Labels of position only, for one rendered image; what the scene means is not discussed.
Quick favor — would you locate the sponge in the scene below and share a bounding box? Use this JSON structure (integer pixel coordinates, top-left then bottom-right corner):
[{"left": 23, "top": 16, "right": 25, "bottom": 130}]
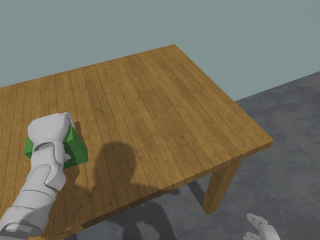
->
[{"left": 24, "top": 126, "right": 89, "bottom": 169}]

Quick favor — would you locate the table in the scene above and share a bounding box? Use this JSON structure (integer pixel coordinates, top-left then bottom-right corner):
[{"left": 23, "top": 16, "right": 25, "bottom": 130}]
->
[{"left": 0, "top": 44, "right": 274, "bottom": 240}]

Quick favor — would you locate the left robot forearm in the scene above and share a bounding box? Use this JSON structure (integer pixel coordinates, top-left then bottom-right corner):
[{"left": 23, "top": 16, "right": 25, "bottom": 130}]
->
[{"left": 0, "top": 139, "right": 66, "bottom": 240}]

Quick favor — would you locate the left robot hand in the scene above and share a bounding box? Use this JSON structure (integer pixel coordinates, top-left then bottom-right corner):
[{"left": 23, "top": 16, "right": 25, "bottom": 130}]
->
[{"left": 27, "top": 112, "right": 75, "bottom": 162}]

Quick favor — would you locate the right robot hand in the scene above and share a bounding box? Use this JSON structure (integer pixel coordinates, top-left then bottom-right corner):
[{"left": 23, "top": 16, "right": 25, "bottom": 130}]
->
[{"left": 243, "top": 213, "right": 280, "bottom": 240}]

